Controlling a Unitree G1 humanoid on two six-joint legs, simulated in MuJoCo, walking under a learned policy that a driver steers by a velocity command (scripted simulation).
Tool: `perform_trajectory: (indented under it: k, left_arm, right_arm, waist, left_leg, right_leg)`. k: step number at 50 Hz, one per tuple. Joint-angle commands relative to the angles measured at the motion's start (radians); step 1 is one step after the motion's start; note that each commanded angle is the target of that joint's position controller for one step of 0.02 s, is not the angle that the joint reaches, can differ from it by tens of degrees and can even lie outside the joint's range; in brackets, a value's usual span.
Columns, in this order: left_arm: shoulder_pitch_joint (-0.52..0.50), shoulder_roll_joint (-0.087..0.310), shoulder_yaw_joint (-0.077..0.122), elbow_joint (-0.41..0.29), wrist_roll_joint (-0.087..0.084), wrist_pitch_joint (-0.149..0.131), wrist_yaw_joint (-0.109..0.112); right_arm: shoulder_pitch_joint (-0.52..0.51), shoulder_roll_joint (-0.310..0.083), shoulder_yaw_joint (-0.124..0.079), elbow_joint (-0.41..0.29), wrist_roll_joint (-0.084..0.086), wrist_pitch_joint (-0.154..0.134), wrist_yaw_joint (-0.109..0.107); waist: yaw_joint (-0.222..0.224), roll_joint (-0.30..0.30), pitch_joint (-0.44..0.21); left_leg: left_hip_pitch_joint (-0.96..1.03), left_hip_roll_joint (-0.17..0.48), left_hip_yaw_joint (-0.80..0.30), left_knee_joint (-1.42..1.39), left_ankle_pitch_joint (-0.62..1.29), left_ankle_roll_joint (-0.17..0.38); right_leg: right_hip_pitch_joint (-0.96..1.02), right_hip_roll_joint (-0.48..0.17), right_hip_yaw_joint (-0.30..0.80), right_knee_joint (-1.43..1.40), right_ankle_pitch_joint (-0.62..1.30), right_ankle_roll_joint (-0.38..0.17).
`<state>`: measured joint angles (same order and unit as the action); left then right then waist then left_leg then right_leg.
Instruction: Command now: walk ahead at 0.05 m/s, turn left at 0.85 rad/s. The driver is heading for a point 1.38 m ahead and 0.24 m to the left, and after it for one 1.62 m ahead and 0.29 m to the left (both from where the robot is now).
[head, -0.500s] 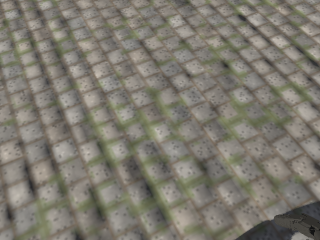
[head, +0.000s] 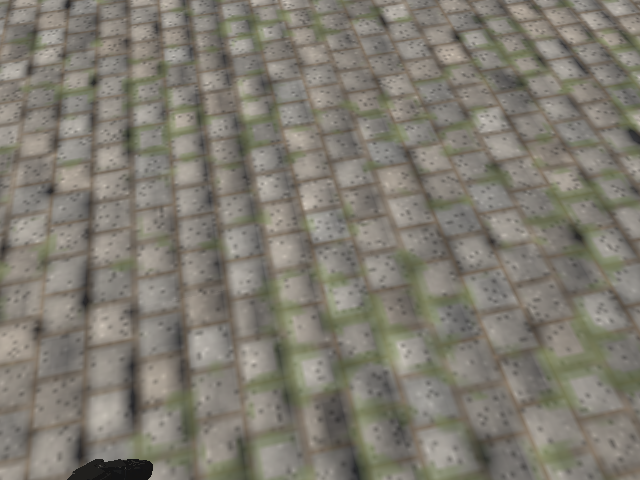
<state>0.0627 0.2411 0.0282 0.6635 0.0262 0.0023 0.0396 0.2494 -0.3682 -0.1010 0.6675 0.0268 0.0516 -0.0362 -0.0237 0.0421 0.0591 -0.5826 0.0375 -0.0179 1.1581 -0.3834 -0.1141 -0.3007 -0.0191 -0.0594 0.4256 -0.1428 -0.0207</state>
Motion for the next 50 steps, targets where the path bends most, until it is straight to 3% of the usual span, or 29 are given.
perform_trajectory:
  k: [1, 4, 6, 9, 10, 11, 12, 13, 14, 15, 16, 18, 22, 26, 29, 32, 33, 34, 35, 36, 38, 40, 42, 43, 45, 47, 48, 49, 50]
  left_arm:
    - [-0.018, 0.154, 0.054, -0.048, -0.004, -0.008, 0.014]
    - [-0.019, 0.203, 0.078, -0.041, -0.01, -0.004, 0.003]
    - [-0.008, 0.224, 0.092, -0.033, -0.027, -0.009, -0.011]
    - [0.004, 0.217, 0.101, -0.015, -0.057, -0.018, -0.026]
    - [0.063, 0.18, 0.096, 0.011, -0.055, -0.018, -0.034]
    - [0.088, 0.134, 0.085, -0.008, -0.018, -0.015, -0.04]
    - [-0.004, 0.127, 0.077, -0.076, 0.008, -0.017, -0.028]
    - [-0.075, 0.175, 0.089, -0.082, -0.005, -0.014, -0.017]
    - [-0.08, 0.172, 0.09, -0.082, -0.021, -0.016, -0.008]
    - [-0.043, 0.176, 0.094, -0.059, -0.016, -0.015, 0.003]
    - [-0.022, 0.186, 0.097, -0.052, -0.008, -0.015, 0.008]
    - [0.011, 0.172, 0.095, -0.034, -0.01, -0.021, -0.001]
    - [0.015, 0.135, 0.074, -0.012, -0.024, -0.019, -0.013]
    - [0.011, 0.145, 0.07, -0.016, -0.029, -0.015, -0.027]
    - [0.019, 0.152, 0.07, -0.025, -0.031, -0.021, -0.036]
    - [0.077, 0.135, 0.067, -0.016, -0.025, -0.037, -0.047]
    - [0.079, 0.173, 0.071, -0.027, -0.006, -0.04, -0.043]
    - [0.04, 0.249, 0.083, -0.035, 0.008, -0.036, -0.037]
    - [0.047, 0.175, 0.063, -0.026, 0.017, -0.037, -0.036]
    - [0.045, 0.153, 0.056, -0.032, 0.009, -0.04, -0.035]
    - [0.056, 0.176, 0.062, -0.023, -0.013, -0.038, -0.026]
    - [0.033, 0.166, 0.057, -0.017, -0.023, -0.031, -0.021]
    - [0.021, 0.121, 0.044, -0.01, -0.021, -0.016, -0.026]
    - [0.041, 0.127, 0.047, -0.003, -0.029, -0.006, -0.029]
    - [0.067, 0.208, 0.074, -0.008, -0.051, 0.014, -0.03]
    - [0.072, 0.228, 0.084, -0.024, -0.065, 0.015, -0.025]
    - [0.052, 0.202, 0.077, -0.039, -0.06, 0.008, -0.025]
    - [0.032, 0.149, 0.067, -0.066, -0.063, 0.0, -0.026]
    - [0.032, 0.151, 0.065, -0.064, -0.058, -0.004, -0.028]
  right_arm:
    - [-0.007, -0.011, 0.004, -0.1, -0.004, -0.007, 0.018]
    - [-0.034, -0.013, 0.009, -0.126, -0.004, -0.003, 0.044]
    - [-0.038, -0.037, -0.001, -0.136, -0.002, 0.009, 0.055]
    - [-0.003, -0.049, -0.019, -0.132, -0.002, 0.028, 0.061]
    - [0.053, -0.086, -0.038, -0.113, -0.007, 0.028, 0.049]
    - [0.103, -0.229, -0.076, -0.123, -0.009, 0.02, 0.027]
    - [0.051, -0.282, -0.074, -0.168, -0.05, -0.008, 0.032]
    - [0.046, -0.224, -0.065, -0.165, -0.058, -0.031, 0.043]
    - [0.016, -0.202, -0.056, -0.152, -0.043, -0.045, 0.038]
    - [-0.039, -0.164, -0.047, -0.157, -0.018, -0.042, 0.028]
    - [-0.085, -0.142, -0.036, -0.169, -0.006, -0.034, 0.019]
    - [-0.109, -0.127, -0.028, -0.181, -0.015, -0.023, 0.004]
    - [-0.1, -0.124, -0.026, -0.175, -0.015, -0.017, -0.009]
    - [-0.103, -0.12, -0.016, -0.166, -0.029, -0.011, 0.003]
    - [-0.115, -0.106, -0.005, -0.159, -0.029, -0.01, 0.015]
    - [-0.142, -0.075, 0.009, -0.15, -0.015, -0.011, 0.015]
    - [-0.103, -0.04, 0.02, -0.143, -0.027, -0.018, 0.014]
    - [-0.032, -0.019, 0.025, -0.14, -0.037, -0.028, 0.017]
    - [-0.07, -0.053, 0.016, -0.14, -0.043, -0.033, 0.012]
    - [-0.099, -0.098, 0.0, -0.134, -0.035, -0.031, 0.008]
    - [-0.116, -0.082, -0.008, -0.117, -0.024, -0.019, 0.003]
    - [-0.089, -0.024, 0.006, -0.094, -0.021, -0.01, 0.007]
    - [-0.091, 0.059, 0.036, -0.078, -0.028, -0.015, 0.013]
    - [-0.11, 0.073, 0.038, -0.078, -0.03, -0.02, 0.015]
    - [-0.085, 0.02, 0.015, -0.058, -0.018, -0.024, 0.011]
    - [-0.041, -0.032, -0.004, -0.047, -0.02, -0.03, 0.007]
    - [-0.003, -0.065, -0.014, -0.048, -0.029, -0.03, 0.0]
    - [0.011, -0.133, -0.037, -0.022, -0.042, -0.024, -0.003]
    - [0.003, -0.118, -0.038, -0.035, -0.055, -0.025, -0.002]
  waist:
    - [0.024, -0.16, -0.143]
    - [0.027, -0.177, -0.165]
    - [0.025, -0.191, -0.162]
    - [-0.012, -0.165, -0.163]
    - [-0.025, -0.081, -0.162]
    - [-0.012, 0.238, -0.137]
    - [-0.019, 0.313, -0.187]
    - [-0.067, 0.169, -0.208]
    - [-0.032, 0.13, -0.168]
    - [0.003, 0.068, -0.154]
    - [0.024, 0.079, -0.15]
    - [0.043, 0.085, -0.182]
    - [0.021, 0.083, -0.206]
    - [-0.002, 0.123, -0.185]
    - [-0.008, 0.133, -0.166]
    - [0.042, 0.112, -0.149]
    - [0.023, 0.028, -0.157]
    - [-0.058, -0.199, -0.146]
    - [-0.024, -0.272, -0.144]
    - [0.007, -0.241, -0.13]
    - [0.026, -0.194, -0.12]
    - [0.01, -0.167, -0.111]
    - [0.014, -0.197, -0.125]
    - [0.03, -0.225, -0.12]
    - [0.027, -0.243, -0.112]
    - [0.018, -0.206, -0.134]
    - [0.004, -0.144, -0.153]
    - [0.025, 0.092, -0.129]
    - [0.0, 0.191, -0.109]
  left_leg:
    - [-0.025, 0.058, 0.004, -0.11, 0.047, -0.007]
    - [0.099, 0.056, 0.046, -0.267, 0.064, 0.027]
    - [0.153, 0.045, 0.074, -0.357, 0.059, 0.056]
    - [0.307, 0.001, 0.108, -0.591, 0.161, 0.124]
    - [0.435, -0.013, 0.057, -0.686, 0.275, 0.167]
    - [0.612, 0.22, -0.293, -0.757, 0.72, 0.277]
    - [0.595, 0.35, -0.56, -0.776, 0.759, 0.468]
    - [0.584, 0.314, -0.49, -0.808, 0.642, 0.462]
    - [0.549, 0.256, -0.424, -0.811, 0.561, 0.407]
    - [0.529, 0.213, -0.374, -0.8, 0.507, 0.356]
    - [0.488, 0.194, -0.351, -0.791, 0.528, 0.338]
    - [0.448, 0.15, -0.326, -0.778, 0.571, 0.329]
    - [0.456, 0.13, -0.329, -0.74, 0.531, 0.315]
    - [0.379, 0.136, -0.385, -0.727, 0.489, 0.327]
    - [0.38, 0.138, -0.437, -0.704, 0.516, 0.333]
    - [0.336, 0.08, -0.436, -0.67, 0.424, 0.276]
    - [0.287, 0.026, -0.389, -0.615, 0.267, 0.218]
    - [0.207, -0.108, -0.236, -0.493, 0.005, 0.151]
    - [0.203, -0.116, -0.165, -0.421, -0.15, 0.098]
    - [0.186, -0.094, -0.152, -0.306, -0.201, 0.071]
    - [0.12, -0.089, -0.146, -0.163, -0.208, 0.033]
    - [0.141, -0.068, -0.126, -0.195, -0.169, 0.013]
    - [0.239, -0.039, -0.067, -0.402, -0.126, 0.005]
    - [0.269, -0.05, -0.041, -0.508, -0.084, 0.003]
    - [0.32, -0.101, 0.011, -0.694, 0.072, 0.02]
    - [0.426, -0.078, -0.019, -0.771, 0.173, 0.072]
    - [0.517, 0.004, -0.065, -0.749, 0.267, 0.111]
    - [0.508, 0.102, -0.15, -0.751, 0.298, 0.192]
    - [0.51, 0.227, -0.268, -0.816, 0.376, 0.287]
  right_leg:
    - [0.181, -0.262, 0.13, -0.131, 0.236, -0.22]
    - [0.165, -0.293, 0.063, -0.116, 0.274, -0.206]
    - [0.174, -0.314, 0.036, -0.091, 0.275, -0.184]
    - [0.143, -0.306, -0.038, 0.04, 0.179, -0.091]
    - [0.048, -0.251, -0.092, 0.173, 0.062, -0.023]
    - [-0.252, -0.121, -0.181, 0.504, -0.364, 0.084]
    - [-0.454, 0.003, 0.007, 0.718, -0.542, 0.123]
    - [-0.471, -0.002, 0.106, 0.801, -0.487, 0.101]
    - [-0.475, -0.007, 0.137, 0.785, -0.391, 0.074]
    - [-0.471, -0.022, 0.15, 0.749, -0.314, 0.069]
    - [-0.438, -0.017, 0.154, 0.719, -0.264, 0.073]
    - [-0.36, 0.022, 0.15, 0.685, -0.198, 0.088]
    - [-0.286, 0.044, 0.146, 0.47, -0.14, 0.112]
    - [-0.174, 0.04, 0.137, 0.374, -0.173, 0.103]
    - [-0.122, 0.034, 0.13, 0.294, -0.212, 0.082]
    - [0.055, 0.021, 0.118, 0.003, 0.011, 0.038]
    - [0.141, -0.081, 0.214, -0.04, 0.162, 0.004]
    - [0.171, -0.228, 0.376, -0.052, 0.377, -0.106]
    - [0.106, -0.321, 0.488, -0.091, 0.361, -0.24]
    - [0.113, -0.32, 0.483, -0.101, 0.325, -0.263]
    - [0.154, -0.276, 0.42, -0.086, 0.283, -0.231]
    - [0.146, -0.222, 0.33, -0.065, 0.296, -0.19]
    - [0.133, -0.149, 0.257, -0.047, 0.309, -0.155]
    - [0.145, -0.129, 0.265, -0.037, 0.31, -0.154]
    - [0.159, -0.127, 0.321, -0.01, 0.318, -0.16]
    - [0.096, -0.129, 0.382, -0.001, 0.244, -0.13]
    - [-0.006, -0.104, 0.361, 0.052, 0.17, -0.091]
    - [-0.137, 0.003, 0.208, 0.152, -0.024, -0.028]
    - [-0.22, 0.062, 0.115, 0.286, -0.23, 0.019]
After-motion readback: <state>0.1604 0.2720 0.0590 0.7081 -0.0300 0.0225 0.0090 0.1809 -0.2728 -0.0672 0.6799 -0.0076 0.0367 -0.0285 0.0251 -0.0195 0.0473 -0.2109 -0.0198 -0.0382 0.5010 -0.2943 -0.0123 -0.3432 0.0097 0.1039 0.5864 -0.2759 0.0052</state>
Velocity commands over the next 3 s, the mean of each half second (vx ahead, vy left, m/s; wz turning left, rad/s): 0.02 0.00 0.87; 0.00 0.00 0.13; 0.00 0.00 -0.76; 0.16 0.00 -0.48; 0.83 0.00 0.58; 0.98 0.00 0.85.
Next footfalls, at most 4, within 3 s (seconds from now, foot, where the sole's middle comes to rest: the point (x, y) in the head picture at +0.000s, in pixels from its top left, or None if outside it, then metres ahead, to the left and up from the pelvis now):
0.20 left None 0.05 0.15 -0.78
0.66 right None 0.16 -0.05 -0.78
0.94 left None -0.01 0.16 -0.78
1.30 right None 0.12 -0.09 -0.78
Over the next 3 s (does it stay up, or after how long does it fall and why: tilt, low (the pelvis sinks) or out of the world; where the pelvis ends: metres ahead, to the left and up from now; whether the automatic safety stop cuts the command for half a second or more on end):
stays up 0.77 0.10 -0.02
